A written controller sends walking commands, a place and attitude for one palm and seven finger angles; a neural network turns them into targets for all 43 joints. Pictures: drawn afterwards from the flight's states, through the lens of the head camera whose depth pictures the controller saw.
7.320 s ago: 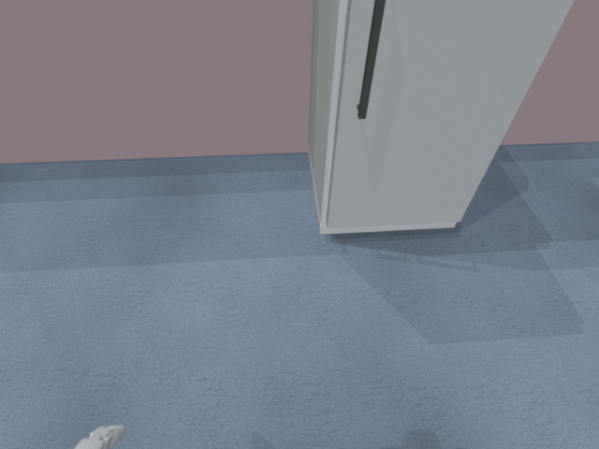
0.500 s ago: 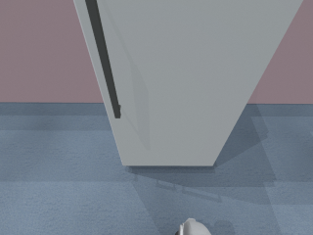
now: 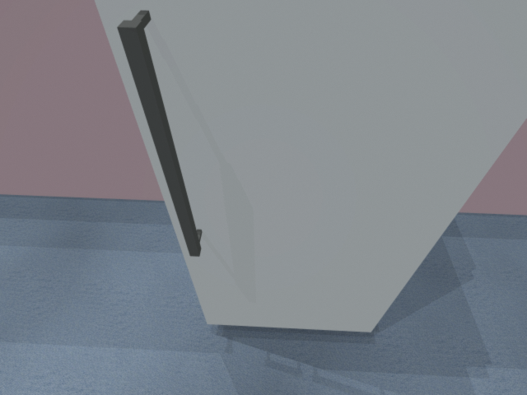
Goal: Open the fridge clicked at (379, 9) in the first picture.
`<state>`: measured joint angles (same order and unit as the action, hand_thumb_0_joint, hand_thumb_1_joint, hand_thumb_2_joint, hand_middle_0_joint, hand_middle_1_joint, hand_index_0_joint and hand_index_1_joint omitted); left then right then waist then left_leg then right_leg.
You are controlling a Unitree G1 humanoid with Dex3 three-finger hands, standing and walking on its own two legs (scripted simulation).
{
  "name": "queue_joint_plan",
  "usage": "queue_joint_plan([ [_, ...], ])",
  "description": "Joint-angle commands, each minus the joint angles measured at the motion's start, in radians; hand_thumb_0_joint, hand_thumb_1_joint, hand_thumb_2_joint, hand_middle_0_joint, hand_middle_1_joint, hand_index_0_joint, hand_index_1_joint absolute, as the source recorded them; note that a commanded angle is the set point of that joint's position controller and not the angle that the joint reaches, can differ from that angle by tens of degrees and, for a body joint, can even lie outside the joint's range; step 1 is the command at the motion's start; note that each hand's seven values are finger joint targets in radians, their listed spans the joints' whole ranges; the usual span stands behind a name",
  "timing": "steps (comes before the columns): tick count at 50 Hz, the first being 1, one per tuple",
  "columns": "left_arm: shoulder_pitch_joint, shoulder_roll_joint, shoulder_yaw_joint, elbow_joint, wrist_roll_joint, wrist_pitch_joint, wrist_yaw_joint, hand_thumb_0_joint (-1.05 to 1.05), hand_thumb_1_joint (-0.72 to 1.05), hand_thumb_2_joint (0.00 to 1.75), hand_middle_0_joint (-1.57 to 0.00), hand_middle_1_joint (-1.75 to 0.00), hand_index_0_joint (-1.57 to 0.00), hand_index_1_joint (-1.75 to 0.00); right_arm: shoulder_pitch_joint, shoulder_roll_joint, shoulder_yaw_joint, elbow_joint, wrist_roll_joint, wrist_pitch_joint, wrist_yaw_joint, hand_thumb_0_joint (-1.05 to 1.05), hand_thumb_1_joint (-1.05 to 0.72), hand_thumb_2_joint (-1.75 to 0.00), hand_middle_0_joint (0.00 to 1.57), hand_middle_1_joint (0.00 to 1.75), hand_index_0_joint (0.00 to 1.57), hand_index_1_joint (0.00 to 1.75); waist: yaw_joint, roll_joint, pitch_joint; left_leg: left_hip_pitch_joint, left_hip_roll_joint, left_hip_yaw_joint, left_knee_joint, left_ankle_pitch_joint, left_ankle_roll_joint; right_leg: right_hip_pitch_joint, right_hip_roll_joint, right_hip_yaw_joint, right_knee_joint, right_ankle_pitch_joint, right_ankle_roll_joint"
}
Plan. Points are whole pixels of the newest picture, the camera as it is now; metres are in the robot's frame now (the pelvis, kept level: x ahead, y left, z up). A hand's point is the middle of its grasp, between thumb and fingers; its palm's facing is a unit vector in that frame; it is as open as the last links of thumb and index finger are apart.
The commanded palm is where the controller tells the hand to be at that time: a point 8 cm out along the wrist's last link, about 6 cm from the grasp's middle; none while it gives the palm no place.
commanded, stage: come to a stop and stand still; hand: left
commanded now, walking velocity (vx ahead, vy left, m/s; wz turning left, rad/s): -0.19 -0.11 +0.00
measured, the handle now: (176, 167) +0.43 +0.18 +0.12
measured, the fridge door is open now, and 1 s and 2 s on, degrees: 0 0 0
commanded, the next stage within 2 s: look again from close up in 1.28 s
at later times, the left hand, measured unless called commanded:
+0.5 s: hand out of the picture -0.04 +0.14 -0.15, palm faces +0.03 -0.97 -0.24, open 7.4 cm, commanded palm none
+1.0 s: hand out of the picture -0.08 +0.20 -0.17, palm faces +0.04 -0.99 -0.16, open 7.4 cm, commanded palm none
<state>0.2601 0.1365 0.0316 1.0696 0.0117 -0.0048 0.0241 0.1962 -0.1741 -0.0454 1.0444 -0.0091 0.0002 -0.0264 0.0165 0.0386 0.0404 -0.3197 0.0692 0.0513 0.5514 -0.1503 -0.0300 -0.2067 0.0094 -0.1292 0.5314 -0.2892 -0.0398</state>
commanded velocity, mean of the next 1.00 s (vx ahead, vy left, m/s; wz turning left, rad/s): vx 0.02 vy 0.03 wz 0.00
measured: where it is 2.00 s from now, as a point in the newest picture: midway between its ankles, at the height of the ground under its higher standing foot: outside the picture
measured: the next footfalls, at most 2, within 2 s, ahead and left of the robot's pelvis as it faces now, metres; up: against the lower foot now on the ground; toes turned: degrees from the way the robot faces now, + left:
right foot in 0.34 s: -0.03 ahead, -0.14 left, +0.00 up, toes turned -5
left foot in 0.78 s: -0.04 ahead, +0.13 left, +0.00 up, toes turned +2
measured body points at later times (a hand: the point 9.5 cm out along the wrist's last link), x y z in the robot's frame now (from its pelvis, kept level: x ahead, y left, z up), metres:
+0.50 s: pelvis -0.06 -0.04 +0.01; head -0.06 -0.07 +0.46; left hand -0.04 +0.19 -0.13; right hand -0.02 -0.28 -0.16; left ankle -0.02 +0.11 -0.69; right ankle -0.07 -0.14 -0.73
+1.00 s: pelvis -0.07 +0.02 +0.01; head -0.07 +0.04 +0.46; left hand -0.08 +0.25 -0.16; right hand -0.04 -0.21 -0.14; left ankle -0.08 +0.12 -0.73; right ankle -0.07 -0.14 -0.73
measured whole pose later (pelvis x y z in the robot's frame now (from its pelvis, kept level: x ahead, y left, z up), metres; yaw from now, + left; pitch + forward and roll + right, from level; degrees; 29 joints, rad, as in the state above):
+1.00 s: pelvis -0.07 +0.02 +0.01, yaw -1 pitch -2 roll +0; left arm 0.28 0.17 0.02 1.15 0.01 0.02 0.02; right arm 0.22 -0.15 -0.02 1.10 -0.01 -0.01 -0.03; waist 0.03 -0.04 0.03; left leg -0.14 0.00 0.08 0.43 -0.26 0.02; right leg -0.17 -0.09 -0.04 0.42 -0.21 0.07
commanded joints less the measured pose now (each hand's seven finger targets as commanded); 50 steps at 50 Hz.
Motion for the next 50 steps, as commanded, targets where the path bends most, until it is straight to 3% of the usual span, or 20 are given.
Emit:
queue_joint_plan([
  [1, 0.082, 0.088, 0.02, -0.06, -0.004, 0.014, 0.026, 0.0, 0.9, 0.9, -0.2, -0.3, -0.2, -0.3, 0.117, -0.141, -0.021, -0.025, -0.008, -0.001, -0.012, 0.0, -0.9, -0.9, 0.2, 0.3, 0.2, 0.3, -0.012, 0.104, -0.047, 0.187, 0.25, -0.171, -0.13, 0.705, 0.137, -0.096, -0.07, 0.051, 0.11, 0.042, 0.042],
  [3, 0.067, 0.099, 0.023, -0.058, -0.006, 0.028, 0.024, 0.0, 0.9, 0.9, -0.2, -0.3, -0.2, -0.3, 0.069, -0.143, -0.021, -0.034, -0.011, 0.001, -0.023, 0.0, -0.9, -0.9, 0.2, 0.3, 0.2, 0.3, -0.014, 0.206, -0.055, 0.145, 0.295, -0.245, -0.214, 0.692, 0.217, -0.122, -0.043, 0.084, 0.33, -0.29, 0.056],
  [8, 0.074, 0.099, 0.038, -0.071, 0.003, 0.044, 0.015, 0.0, 0.9, 0.9, -0.2, -0.3, -0.2, -0.3, -0.012, -0.161, -0.038, -0.084, -0.016, 0.014, -0.025, 0.0, -0.9, -0.9, 0.2, 0.3, 0.2, 0.3, -0.012, 0.11, -0.124, 0.195, 0.269, -0.175, -0.165, 0.55, 0.234, -0.203, -0.038, 0.13, 0.491, -0.257, 0.065],
  [9, 0.07, 0.094, 0.036, -0.079, 0.005, 0.04, 0.011, 0.0, 0.9, 0.9, -0.2, -0.3, -0.2, -0.3, -0.011, -0.162, -0.042, -0.087, -0.017, 0.013, -0.025, 0.0, -0.9, -0.9, 0.2, 0.3, 0.2, 0.3, -0.015, 0.077, -0.138, 0.217, 0.266, -0.176, -0.157, 0.538, 0.233, -0.209, -0.038, 0.122, 0.455, -0.255, 0.067],
  [13, 0.087, 0.074, 0.029, -0.083, 0.003, 0.037, 0.005, 0.0, 0.9, 0.9, -0.2, -0.3, -0.2, -0.3, -0.023, -0.168, -0.052, -0.086, -0.017, 0.019, -0.011, 0.0, -0.9, -0.9, 0.2, 0.3, 0.2, 0.3, -0.019, 0.145, -0.152, 0.136, 0.232, -0.167, -0.193, 0.222, 0.191, -0.076, -0.046, 0.08, 0.202, -0.192, 0.061],
  [15, 0.169, 0.081, 0.028, -0.048, 0.009, 0.021, 0.004, 0.0, 0.9, 0.9, -0.2, -0.3, -0.2, -0.3, -0.028, -0.139, -0.048, -0.086, -0.008, 0.023, -0.001, 0.0, -0.9, -0.9, 0.2, 0.3, 0.2, 0.3, 0.015, 0.051, -0.153, 0.028, 0.144, -0.109, -0.128, -0.032, 0.119, 0.091, -0.043, 0.057, -0.092, 0.006, 0.061],
  [16, 0.175, 0.135, 0.03, -0.043, 0.02, 0.013, 0.008, 0.0, 0.9, 0.9, -0.2, -0.3, -0.2, -0.3, -0.025, -0.079, -0.04, -0.091, 0.002, 0.03, 0.005, 0.0, -0.9, -0.9, 0.2, 0.3, 0.2, 0.3, 0.016, -0.122, -0.102, -0.087, 0.047, -0.051, -0.019, -0.218, 0.052, 0.105, -0.157, 0.221, -0.245, -0.05, 0.028],
  [17, 0.118, 0.203, 0.032, -0.061, 0.023, 0.009, 0.008, 0.0, 0.9, 0.9, -0.2, -0.3, -0.2, -0.3, -0.066, -0.024, -0.022, -0.118, 0.003, 0.037, 0.015, 0.0, -0.9, -0.9, 0.2, 0.3, 0.2, 0.3, 0.01, -0.325, 0.003, -0.158, -0.03, 0.002, 0.076, -0.308, -0.006, -0.039, -0.329, 0.444, -0.369, -0.23, -0.048],
  [18, 0.055, 0.218, 0.029, -0.092, 0.018, 0.011, 0.009, 0.0, 0.9, 0.9, -0.2, -0.3, -0.2, -0.3, -0.106, -0.063, -0.026, -0.127, -0.002, 0.042, 0.023, 0.0, -0.9, -0.9, 0.2, 0.3, 0.2, 0.3, 0.024, -0.26, 0.047, -0.091, -0.006, -0.047, 0.171, -0.333, 0.002, -0.201, -0.382, 0.472, -0.44, -0.399, -0.097],
  [20, -0.011, 0.201, 0.033, -0.101, 0.018, 0.0, 0.013, 0.0, 0.9, 0.9, -0.2, -0.3, -0.2, -0.3, -0.08, -0.068, -0.029, -0.095, -0.012, 0.048, 0.028, 0.0, -0.9, -0.9, 0.2, 0.3, 0.2, 0.3, 0.002, -0.246, 0.117, -0.095, -0.005, -0.071, 0.256, -0.25, 0.01, -0.262, -0.335, 0.462, -0.453, -0.427, -0.078],
  [22, -0.017, 0.18, 0.03, -0.09, 0.012, -0.009, 0.01, 0.0, 0.9, 0.9, -0.2, -0.3, -0.2, -0.3, -0.001, -0.069, -0.027, -0.049, -0.015, 0.04, 0.032, 0.0, -0.9, -0.9, 0.2, 0.3, 0.2, 0.3, -0.02, -0.178, 0.126, -0.11, -0.011, -0.054, 0.3, -0.164, 0.008, -0.187, -0.289, 0.364, -0.41, -0.258, -0.066],
  [24, 0.03, 0.181, 0.034, -0.078, 0.011, -0.017, 0.008, 0.0, 0.9, 0.9, -0.2, -0.3, -0.2, -0.3, 0.037, -0.071, -0.026, -0.035, -0.014, 0.031, 0.037, 0.0, -0.9, -0.9, 0.2, 0.3, 0.2, 0.3, -0.006, -0.134, 0.092, -0.146, -0.022, -0.034, 0.301, -0.155, -0.003, -0.066, -0.288, 0.321, -0.367, -0.12, -0.064],
  [30, 0.16, 0.179, 0.044, -0.032, 0.016, -0.022, 0.017, 0.0, 0.9, 0.9, -0.2, -0.3, -0.2, -0.3, 0.003, -0.074, -0.016, -0.063, -0.012, 0.016, 0.025, 0.0, -0.9, -0.9, 0.2, 0.3, 0.2, 0.3, 0.06, -0.183, -0.004, -0.203, -0.012, -0.034, 0.227, -0.242, -0.026, 0.197, -0.343, 0.333, -0.263, 0.244, -0.119],
  [34, 0.136, 0.184, 0.041, -0.012, 0.019, -0.017, 0.017, 0.0, 0.9, 0.9, -0.2, -0.3, -0.2, -0.3, 0.031, -0.049, -0.002, -0.048, 0.003, 0.008, 0.014, 0.0, -0.9, -0.9, 0.2, 0.3, 0.2, 0.3, 0.044, -0.231, -0.059, -0.031, -0.04, 0.0, 0.018, -0.257, -0.021, 0.178, -0.316, 0.282, -0.185, 0.486, -0.112],
  [37, 0.059, 0.152, 0.028, -0.011, 0.001, -0.007, 0.016, 0.0, 0.9, 0.9, -0.2, -0.3, -0.2, -0.3, 0.145, -0.057, 0.003, 0.012, 0.004, -0.007, 0.004, 0.0, -0.9, -0.9, 0.2, 0.3, 0.2, 0.3, -0.015, -0.174, -0.07, 0.253, -0.028, -0.003, -0.207, 0.011, -0.001, -0.019, -0.203, 0.19, -0.113, 0.294, -0.017],
  [39, 0.076, 0.091, 0.011, -0.012, -0.002, 0.001, 0.01, 0.0, 0.9, 0.9, -0.2, -0.3, -0.2, -0.3, 0.147, -0.133, -0.008, 0.016, 0.0, -0.017, -0.004, 0.0, -0.9, -0.9, 0.2, 0.3, 0.2, 0.3, -0.005, 0.044, -0.097, 0.284, 0.142, -0.15, -0.205, 0.168, 0.068, -0.081, -0.114, 0.107, -0.062, 0.079, 0.048],
  [40, 0.069, 0.077, 0.008, -0.005, 0.001, 0.005, 0.012, 0.0, 0.9, 0.9, -0.2, -0.3, -0.2, -0.3, 0.106, -0.144, -0.004, 0.009, -0.003, -0.01, -0.006, 0.0, -0.9, -0.9, 0.2, 0.3, 0.2, 0.3, 0.008, 0.045, -0.038, 0.18, 0.168, -0.148, -0.228, 0.097, 0.09, -0.047, -0.104, 0.083, -0.093, 0.016, 0.064],
  [41, 0.064, 0.077, 0.003, 0.006, 0.006, 0.007, 0.011, 0.0, 0.9, 0.9, -0.2, -0.3, -0.2, -0.3, 0.075, -0.125, 0.002, 0.011, -0.002, -0.008, -0.006, 0.0, -0.9, -0.9, 0.2, 0.3, 0.2, 0.3, 0.012, -0.003, 0.002, 0.133, 0.131, -0.122, -0.236, 0.024, 0.078, -0.031, -0.102, 0.091, -0.124, 0.048, 0.068],
  [43, 0.051, 0.09, -0.003, 0.031, 0.007, 0.013, 0.008, 0.0, 0.9, 0.9, -0.2, -0.3, -0.2, -0.3, 0.067, -0.104, 0.01, 0.021, 0.002, -0.012, -0.007, 0.0, -0.9, -0.9, 0.2, 0.3, 0.2, 0.3, 0.005, 0.063, 0.064, 0.084, 0.096, -0.113, -0.278, -0.013, 0.062, -0.002, -0.108, 0.09, -0.124, 0.097, 0.069],
  [50, 0.077, 0.1, -0.014, 0.068, 0.007, 0.01, 0.008, 0.0, 0.9, 0.9, -0.2, -0.3, -0.2, -0.3, 0.084, -0.093, 0.016, 0.039, 0.002, -0.021, -0.01, 0.0, -0.9, -0.9, 0.2, 0.3, 0.2, 0.3, 0.004, 0.013, 0.052, 0.116, 0.071, -0.098, -0.291, -0.006, 0.05, 0.026, -0.126, 0.103, -0.16, 0.151, 0.07],
])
